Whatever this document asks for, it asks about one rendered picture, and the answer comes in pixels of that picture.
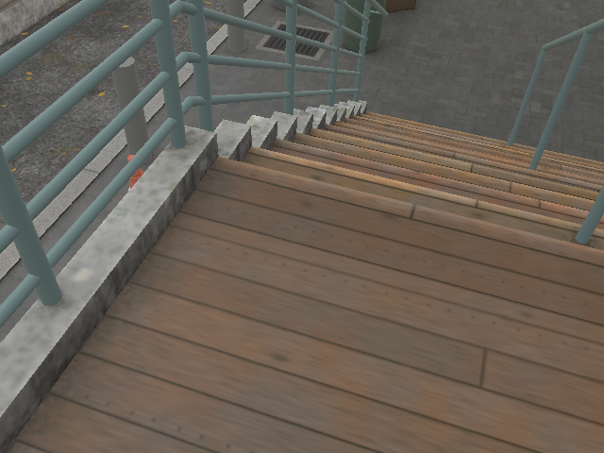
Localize stairs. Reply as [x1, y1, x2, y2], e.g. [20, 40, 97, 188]
[242, 111, 604, 251]

